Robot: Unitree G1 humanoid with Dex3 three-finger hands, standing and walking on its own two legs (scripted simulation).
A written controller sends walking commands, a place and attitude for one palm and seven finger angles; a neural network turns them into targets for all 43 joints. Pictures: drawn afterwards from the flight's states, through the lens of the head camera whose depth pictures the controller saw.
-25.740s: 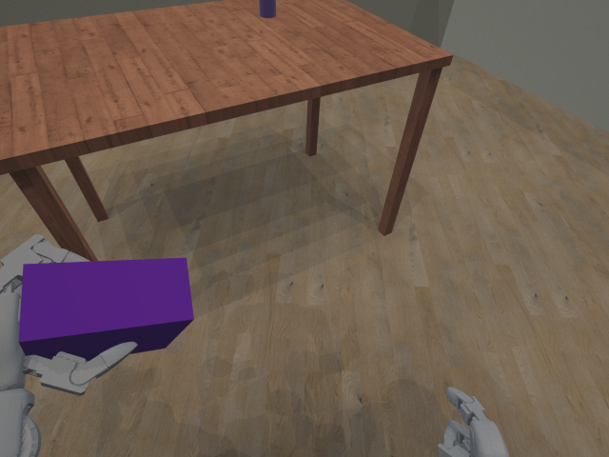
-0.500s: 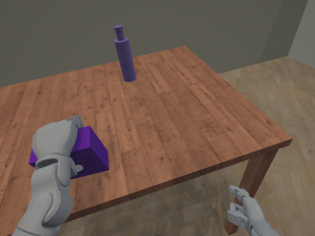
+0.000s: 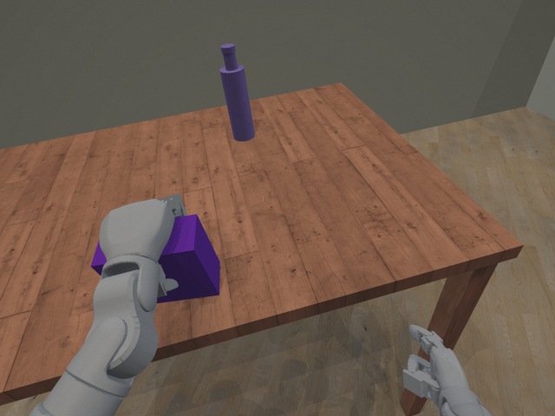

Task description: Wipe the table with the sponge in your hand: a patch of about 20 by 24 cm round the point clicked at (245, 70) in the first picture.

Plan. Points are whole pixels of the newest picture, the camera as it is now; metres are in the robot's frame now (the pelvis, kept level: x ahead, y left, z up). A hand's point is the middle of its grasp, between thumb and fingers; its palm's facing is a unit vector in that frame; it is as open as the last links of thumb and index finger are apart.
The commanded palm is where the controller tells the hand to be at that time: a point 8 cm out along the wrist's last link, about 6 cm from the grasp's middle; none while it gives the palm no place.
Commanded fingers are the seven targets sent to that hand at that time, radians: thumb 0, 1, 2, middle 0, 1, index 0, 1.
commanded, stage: slide across to the third lane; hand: left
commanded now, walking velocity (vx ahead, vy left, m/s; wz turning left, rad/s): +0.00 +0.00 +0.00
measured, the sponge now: (169, 271) +0.28 +0.22 +0.09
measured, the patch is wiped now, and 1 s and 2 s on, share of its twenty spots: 0.95 0.95 1.00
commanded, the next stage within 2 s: wipe forward along the third lane in 0.18 s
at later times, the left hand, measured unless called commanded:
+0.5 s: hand (200, 235) +0.31 +0.17 +0.14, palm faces +0.17 -0.12 -0.98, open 9.9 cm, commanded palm +0.28 +0.17 +0.17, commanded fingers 0.00 0.10 1.30 -1.20 -1.60 -1.20 -1.60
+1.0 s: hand (205, 216) +0.35 +0.18 +0.14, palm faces +0.05 -0.06 -1.00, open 9.9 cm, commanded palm +0.33 +0.19 +0.15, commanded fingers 0.00 0.10 1.30 -1.20 -1.60 -1.20 -1.60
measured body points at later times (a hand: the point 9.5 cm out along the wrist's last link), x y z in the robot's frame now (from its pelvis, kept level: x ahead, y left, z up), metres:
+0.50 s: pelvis -0.01 -0.01 +0.00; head -0.05 -0.06 +0.45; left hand +0.30 +0.17 +0.20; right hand +0.24 -0.20 -0.07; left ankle +0.03 +0.14 -0.73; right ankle -0.01 -0.11 -0.73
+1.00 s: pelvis -0.01 -0.03 +0.00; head -0.05 -0.08 +0.45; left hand +0.35 +0.17 +0.20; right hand +0.19 -0.26 -0.10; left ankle +0.03 +0.14 -0.73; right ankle -0.01 -0.11 -0.73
